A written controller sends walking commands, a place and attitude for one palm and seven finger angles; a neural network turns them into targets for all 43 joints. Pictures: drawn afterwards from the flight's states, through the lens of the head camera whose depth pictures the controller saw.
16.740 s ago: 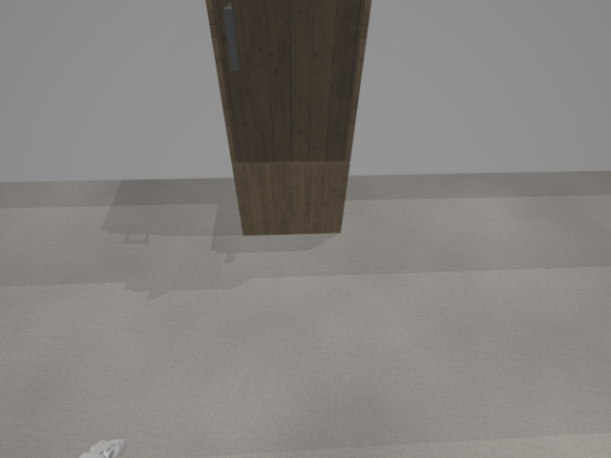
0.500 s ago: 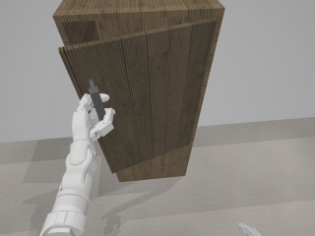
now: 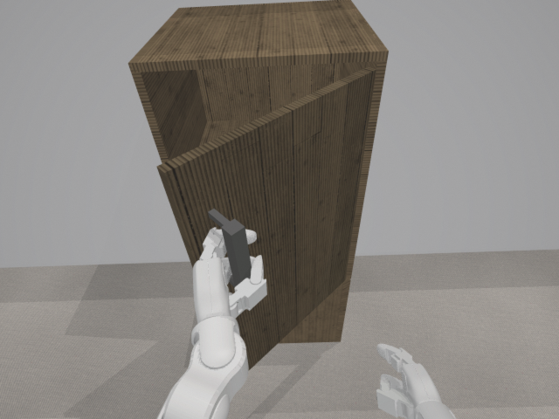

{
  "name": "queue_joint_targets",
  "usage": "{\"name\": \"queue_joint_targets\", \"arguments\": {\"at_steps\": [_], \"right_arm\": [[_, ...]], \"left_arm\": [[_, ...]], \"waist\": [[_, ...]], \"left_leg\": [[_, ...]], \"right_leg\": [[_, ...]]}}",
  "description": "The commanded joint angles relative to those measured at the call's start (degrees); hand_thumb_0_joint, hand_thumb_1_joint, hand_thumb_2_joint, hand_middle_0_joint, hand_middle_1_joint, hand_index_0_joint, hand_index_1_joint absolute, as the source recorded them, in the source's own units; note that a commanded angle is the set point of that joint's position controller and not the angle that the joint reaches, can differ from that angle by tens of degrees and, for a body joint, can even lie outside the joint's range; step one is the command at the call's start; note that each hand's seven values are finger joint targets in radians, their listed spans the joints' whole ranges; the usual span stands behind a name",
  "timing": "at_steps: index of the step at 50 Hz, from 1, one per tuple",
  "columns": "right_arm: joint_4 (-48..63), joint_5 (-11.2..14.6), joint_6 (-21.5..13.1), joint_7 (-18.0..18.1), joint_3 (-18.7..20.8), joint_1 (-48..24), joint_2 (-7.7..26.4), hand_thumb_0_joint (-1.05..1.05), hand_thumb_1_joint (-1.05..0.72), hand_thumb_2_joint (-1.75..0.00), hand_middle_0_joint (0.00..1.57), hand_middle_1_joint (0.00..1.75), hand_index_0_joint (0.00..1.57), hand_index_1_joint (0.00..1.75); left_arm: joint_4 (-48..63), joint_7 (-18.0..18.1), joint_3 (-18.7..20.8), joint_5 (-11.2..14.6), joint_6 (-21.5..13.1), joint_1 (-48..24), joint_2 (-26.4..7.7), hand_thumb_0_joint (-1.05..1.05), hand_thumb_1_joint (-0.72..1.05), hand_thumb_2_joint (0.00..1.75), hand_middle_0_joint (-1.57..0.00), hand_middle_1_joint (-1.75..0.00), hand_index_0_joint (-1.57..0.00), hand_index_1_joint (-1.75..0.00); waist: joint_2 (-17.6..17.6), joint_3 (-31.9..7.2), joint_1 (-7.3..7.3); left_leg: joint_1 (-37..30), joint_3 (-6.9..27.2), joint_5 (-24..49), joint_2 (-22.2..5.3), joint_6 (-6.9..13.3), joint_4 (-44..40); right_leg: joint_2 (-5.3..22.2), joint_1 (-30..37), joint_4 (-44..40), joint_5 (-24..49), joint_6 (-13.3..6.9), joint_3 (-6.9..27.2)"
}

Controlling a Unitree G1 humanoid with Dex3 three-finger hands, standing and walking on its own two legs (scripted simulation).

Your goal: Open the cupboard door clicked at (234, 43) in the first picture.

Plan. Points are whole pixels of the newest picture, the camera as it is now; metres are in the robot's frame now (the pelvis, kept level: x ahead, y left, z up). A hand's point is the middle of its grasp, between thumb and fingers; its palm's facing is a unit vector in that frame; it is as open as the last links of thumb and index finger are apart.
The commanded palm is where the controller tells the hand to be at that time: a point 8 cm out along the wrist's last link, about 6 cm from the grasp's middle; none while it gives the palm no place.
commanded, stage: open thumb and fingers to let go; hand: left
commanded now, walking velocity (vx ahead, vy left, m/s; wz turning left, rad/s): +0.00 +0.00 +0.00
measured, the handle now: (231, 257) +0.32 +0.08 +0.11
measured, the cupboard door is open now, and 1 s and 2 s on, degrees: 43 36 41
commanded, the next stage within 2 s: slide the hand sideways off the handle in 0.88 s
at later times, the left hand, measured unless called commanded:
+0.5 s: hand (247, 272) +0.29 +0.06 +0.11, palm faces +0.39 -0.92 -0.03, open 11.1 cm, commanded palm +0.24 +0.09 +0.11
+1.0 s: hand (239, 268) +0.30 +0.07 +0.11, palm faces +0.31 -0.95 -0.03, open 15.0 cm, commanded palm +0.24 +0.09 +0.11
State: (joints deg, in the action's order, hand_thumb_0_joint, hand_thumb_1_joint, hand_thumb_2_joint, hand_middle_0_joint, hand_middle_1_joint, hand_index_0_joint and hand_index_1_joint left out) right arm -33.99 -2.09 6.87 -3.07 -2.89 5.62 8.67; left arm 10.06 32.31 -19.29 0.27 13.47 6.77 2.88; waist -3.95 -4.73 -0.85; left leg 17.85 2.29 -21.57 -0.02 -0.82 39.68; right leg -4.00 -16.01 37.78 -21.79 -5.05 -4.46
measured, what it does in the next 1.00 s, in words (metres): stands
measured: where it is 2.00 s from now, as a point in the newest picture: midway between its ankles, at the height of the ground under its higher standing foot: outside the picture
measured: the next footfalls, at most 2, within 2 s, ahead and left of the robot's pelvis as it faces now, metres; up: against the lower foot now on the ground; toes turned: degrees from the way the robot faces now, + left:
none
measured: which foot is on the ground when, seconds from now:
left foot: down 0.00-1.00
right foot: down 0.00-1.00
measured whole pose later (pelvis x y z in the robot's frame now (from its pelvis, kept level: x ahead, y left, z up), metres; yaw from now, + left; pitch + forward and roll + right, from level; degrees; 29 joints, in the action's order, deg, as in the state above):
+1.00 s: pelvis -0.01 +0.02 +0.00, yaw +1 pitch +1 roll +0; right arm -35.6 -2.3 4.8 -0.7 -1.6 6.7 9.2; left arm -0.9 35.1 -17.6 -2.0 7.6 -2.9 5.7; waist -2.5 -2.8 1.1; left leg 19.9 2.1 -20.0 1.8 0.8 39.5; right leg -2.2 -18.0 38.0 -20.7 -3.5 -4.4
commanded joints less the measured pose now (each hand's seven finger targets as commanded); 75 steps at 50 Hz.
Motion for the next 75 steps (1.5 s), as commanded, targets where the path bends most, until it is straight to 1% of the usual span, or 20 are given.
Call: {"name": "queue_joint_targets", "arguments": {"at_steps": [1, 3, 6, 13, 15, 18, 23, 25, 32, 43, 49, 50, 52, 53, 56, 60, 65, 69, 71, 75], "right_arm": [[8.47, -0.36, -3.45, 1.46, 1.84, -11.03, 4.85, 0.0, -0.9, -0.9, 0.2, 0.3, 0.2, 0.3], [7.52, -0.22, -3.87, 2.39, 1.72, -11.18, 4.99, 0.0, -0.9, -0.9, 0.2, 0.3, 0.2, 0.3], [6.88, -0.82, -4.95, 3.03, 2.06, -11.38, 4.51, 0.0, -0.9, -0.9, 0.2, 0.3, 0.2, 0.3], [7.27, -0.63, -5.48, 3.66, 3.3, -6.41, 5.15, 0.0, -0.9, -0.9, 0.2, 0.3, 0.2, 0.3], [7.64, -0.58, -5.58, 3.84, 3.28, -5.78, 5.41, 0.0, -0.9, -0.9, 0.2, 0.3, 0.2, 0.3], [7.44, -0.27, -5.78, 4.14, 3.18, -5.64, 5.52, 0.0, -0.9, -0.9, 0.2, 0.3, 0.2, 0.3], [7.48, -0.27, -6.1, 4.54, 3.09, -6.21, 5.38, 0.0, -0.9, -0.9, 0.2, 0.3, 0.2, 0.3], [7.85, -0.37, -6.07, 4.51, 3.0, -6.3, 5.33, 0.0, -0.9, -0.9, 0.2, 0.3, 0.2, 0.3], [8.3, -0.44, -5.6, 4.03, 2.96, -6.18, 5.08, 0.0, -0.9, -0.9, 0.2, 0.3, 0.2, 0.3], [7.31, -0.23, -5.45, 2.98, 3.06, -7.46, 5.07, 0.0, -0.9, -0.9, 0.2, 0.3, 0.2, 0.3], [7.36, -0.15, -4.92, 1.98, 3.12, -7.44, 5.14, 0.0, -0.9, -0.9, 0.2, 0.3, 0.2, 0.3], [7.34, 0.22, -3.83, 1.44, 3.27, -1.53, 7.51, 0.0, -0.9, -0.9, 0.2, 0.3, 0.2, 0.3], [9.91, 1.08, -4.09, 2.95, 3.2, -0.88, 7.16, 0.0, -0.9, -0.9, 0.2, 0.3, 0.2, 0.3], [10.68, 1.28, -4.26, 3.35, 2.87, -0.72, 7.18, 0.0, -0.9, -0.9, 0.2, 0.3, 0.2, 0.3], [12.4, 2.66, -6.45, 4.0, 1.91, -1.29, 6.47, 0.0, -0.9, -0.9, 0.2, 0.3, 0.2, 0.3], [12.82, 3.25, -8.42, 4.14, 1.42, -3.87, 6.64, 0.0, -0.9, -0.9, 0.2, 0.3, 0.2, 0.3], [12.71, 2.52, -7.94, 3.23, 1.36, -4.23, 6.39, 0.0, -0.9, -0.9, 0.2, 0.3, 0.2, 0.3], [13.21, 2.35, -6.67, 2.98, 1.22, -4.56, 6.26, 0.0, -0.9, -0.9, 0.2, 0.3, 0.2, 0.3], [14.09, 2.21, -6.48, 2.92, 1.12, -4.89, 6.11, 0.0, -0.9, -0.9, 0.2, 0.3, 0.2, 0.3], [14.32, 2.13, -5.85, 3.61, 0.83, -5.71, 6.17, 0.0, -0.9, -0.9, 0.2, 0.3, 0.2, 0.3]], "left_arm": [[12.26, 3.6, 4.48, -2.37, -4.34, -11.67, 9.13, 0.0, 0.9, 0.9, -0.4, -1.35, -0.4, -1.35], [9.58, 4.66, 7.68, -2.38, -5.57, -19.94, 5.85, 0.0, 0.9, 0.9, -0.4, -1.35, -0.4, -1.35], [5.57, 5.62, 8.47, -2.53, -6.63, -19.67, 7.47, 0.0, 0.69, 0.81, -0.38, -1.33, -0.38, -1.33], [5.8, 2.54, 6.14, -3.88, -10.78, -16.1, 7.86, 0.0, 0.2, 0.6, -0.35, -1.27, -0.35, -1.27], [7.05, 1.43, 4.5, -3.76, -11.89, -16.42, 8.64, 0.0, 0.06, 0.54, -0.34, -1.26, -0.34, -1.26], [5.3, 0.79, 4.12, -3.93, -12.7, -18.18, 8.33, 0.0, -0.15, 0.45, -0.32, -1.24, -0.32, -1.24], [4.1, 1.16, 5.11, -3.57, -13.26, -18.64, 7.73, 0.0, -0.5, 0.3, -0.3, -1.2, -0.3, -1.2], [4.74, 1.46, 5.17, -3.31, -13.4, -18.69, 8.02, 0.0, -0.5, 0.3, -0.3, -1.2, -0.3, -1.2], [4.7, 2.12, 4.34, -3.65, -12.8, -16.67, 9.58, 0.0, -0.5, 0.3, -0.24, -0.85, -0.24, -0.85], [0.25, 4.62, 2.23, -4.44, -10.01, -23.11, 12.83, 0.0, -0.5, 0.3, -0.15, -0.3, -0.15, -0.3], [0.89, 4.76, 0.31, -4.51, -8.22, -22.94, 15.61, 0.0, -0.5, 0.3, -0.15, -0.3, -0.15, -0.3], [3.2, -8.01, -12.24, -8.72, -11.18, -22.33, 10.75, 0.0, -0.5, 0.3, -0.15, -0.3, -0.15, -0.3], [6.33, -18.7, -7.06, -5.45, -16.25, -25.45, 4.23, 0.0, -0.5, 0.3, -0.15, -0.3, -0.15, -0.3], [6.86, -22.13, -7.47, -4.56, -17.46, -25.66, 3.51, 0.0, -0.5, 0.3, -0.15, -0.3, -0.15, -0.3], [6.19, -27.3, -6.71, 0.08, -18.99, -25.76, 4.92, 0.0, -0.5, 0.3, -0.15, -0.3, -0.15, -0.3], [3.64, -23.38, -1.11, 4.39, -17.69, -22.09, 5.11, 0.0, -0.5, 0.3, -0.15, -0.3, -0.15, -0.3], [4.4, -17.15, 2.06, 0.36, -16.45, -21.05, 2.09, 0.0, -0.5, 0.3, -0.15, -0.3, -0.15, -0.3], [5.27, -16.52, 3.06, -1.04, -16.21, -18.39, 0.4, 0.0, -0.5, 0.3, -0.15, -0.3, -0.15, -0.3], [7.3, -17.08, 3.14, -0.2, -16.45, -15.18, 0.63, 0.0, -0.5, 0.3, -0.15, -0.3, -0.15, -0.3], [8.6, -18.37, 6.77, 0.91, -16.4, -12.24, -3.17, 0.0, -0.5, 0.3, -0.15, -0.3, -0.15, -0.3]], "waist": [[8.47, -4.28, 2.4], [9.71, -2.48, 1.82], [10.17, -4.27, 2.91], [11.17, -11.32, 2.38], [10.29, -10.9, 1.57], [10.55, -7.5, 0.86], [10.75, -6.82, 1.53], [10.08, -8.15, 1.89], [9.48, -8.54, 2.24], [6.5, -7.54, 2.04], [6.46, -8.66, 2.1], [9.81, -5.01, -3.5], [7.23, -12.22, -1.06], [2.95, -12.56, -1.2], [3.45, -9.66, -1.32], [8.73, -4.18, 0.8], [7.07, -5.24, 2.6], [6.45, -4.83, 2.8], [5.88, -5.23, 3.25], [8.16, -2.95, 3.36]], "left_leg": [[-2.22, -0.47, 12.25, 1.65, 1.25, -1.17], [-0.86, 0.19, 10.1, 2.29, 1.48, -1.34], [-0.04, 0.5, 9.34, 2.59, 1.36, -1.04], [-1.06, 0.69, 14.1, 2.04, 1.78, -3.3], [-1.61, 0.51, 14.35, 1.97, 1.95, -3.42], [-1.82, 0.76, 12.82, 1.9, 2.16, -3.66], [-1.75, 0.84, 12.37, 2.09, 2.09, -3.57], [-2.4, 0.65, 12.81, 2.1, 2.13, -3.78], [-3.6, -0.14, 15.15, 1.78, 2.08, -4.27], [-4.5, 0.37, 14.32, 0.73, 1.76, -4.09], [-4.28, 0.88, 16.84, -0.26, 1.23, -4.09], [-5.84, 1.11, 19.09, 0.52, 2.42, -4.77], [-6.16, 0.72, 20.59, 0.76, 2.94, -4.13], [-7.46, 0.72, 20.75, 0.6, 2.77, -4.15], [-7.04, 1.83, 14.74, 0.19, 2.55, -4.67], [-3.35, 2.99, 5.63, -0.3, 1.87, -7.62], [-2.91, 1.87, 5.29, -0.13, 1.73, -8.44], [-2.88, 0.7, 5.66, -0.14, 1.8, -8.48], [-3.28, 0.08, 6.25, -0.1, 1.98, -8.36], [-3.05, -0.76, 5.32, 0.18, 2.35, -8.38]], "right_leg": [[7.55, 0.96, -12.56, 18.11, 4.61, 7.74], [8.11, 0.07, -14.57, 12.99, 4.74, 9.54], [9.43, 1.14, -15.69, 11.5, 5.16, 11.73], [9.36, 6.74, -11.45, 25.67, 5.82, 10.02], [9.47, 6.44, -11.1, 27.82, 6.14, 9.88], [9.09, 3.87, -12.22, 22.83, 5.79, 9.21], [9.36, 4.02, -13.34, 20.42, 5.72, 10.01], [9.07, 4.13, -12.61, 20.98, 5.6, 9.2], [8.03, 4.57, -10.76, 24.96, 5.12, 6.62], [5.23, -1.24, -8.66, 13.36, 2.76, 2.5], [4.32, -1.99, -5.52, 14.98, 2.18, 0.75], [4.29, -3.27, -4.87, 20.7, 2.64, 3.46], [4.29, -0.05, -2.49, 25.02, 2.33, 3.49], [4.34, -0.63, -2.0, 24.57, 2.1, 3.41], [3.75, -3.64, -3.31, 16.16, 2.08, 1.95], [3.09, -5.1, -5.49, 5.25, 2.67, 0.91], [3.31, -3.87, -5.33, 3.95, 2.36, 1.55], [3.44, -2.62, -6.5, 3.84, 2.16, 2.22], [3.44, -1.59, -7.21, 4.33, 2.21, 2.53], [3.84, -0.91, -10.27, 2.37, 2.6, 3.97]]}}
